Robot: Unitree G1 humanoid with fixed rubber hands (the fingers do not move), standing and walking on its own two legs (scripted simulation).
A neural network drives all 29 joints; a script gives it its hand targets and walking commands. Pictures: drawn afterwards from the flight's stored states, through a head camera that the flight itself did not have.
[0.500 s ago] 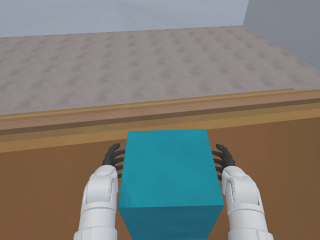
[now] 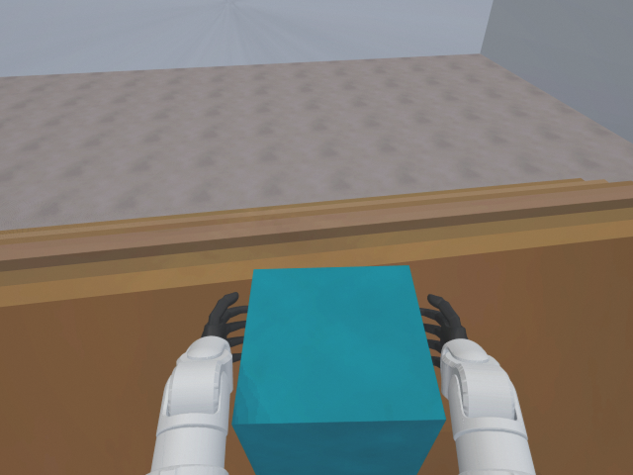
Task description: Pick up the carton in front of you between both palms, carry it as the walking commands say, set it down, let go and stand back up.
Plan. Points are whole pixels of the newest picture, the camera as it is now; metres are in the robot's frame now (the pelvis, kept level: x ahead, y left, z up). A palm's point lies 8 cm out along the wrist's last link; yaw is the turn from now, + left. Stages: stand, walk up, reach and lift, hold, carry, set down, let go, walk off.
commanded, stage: carry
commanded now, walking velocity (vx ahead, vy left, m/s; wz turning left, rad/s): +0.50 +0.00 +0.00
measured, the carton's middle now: (334, 381) +0.28 +0.00 -0.02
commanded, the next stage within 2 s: none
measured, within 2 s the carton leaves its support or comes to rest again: neither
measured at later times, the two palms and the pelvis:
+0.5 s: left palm (233, 268) +0.41 +0.15 +0.07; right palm (433, 263) +0.42 -0.15 +0.07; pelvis +0.15 -0.01 -0.02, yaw -1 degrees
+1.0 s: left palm (283, 175) +0.71 +0.10 +0.05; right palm (423, 173) +0.72 -0.20 +0.04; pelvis +0.46 -0.06 -0.01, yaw +2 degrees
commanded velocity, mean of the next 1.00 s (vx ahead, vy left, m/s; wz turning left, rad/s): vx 0.50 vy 0.00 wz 0.00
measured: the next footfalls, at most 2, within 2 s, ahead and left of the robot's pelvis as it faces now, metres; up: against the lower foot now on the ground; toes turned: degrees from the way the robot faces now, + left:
left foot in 0.48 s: +0.21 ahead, +0.08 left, +0.00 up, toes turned +8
right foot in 0.86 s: +0.55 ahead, -0.13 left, +0.00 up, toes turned -12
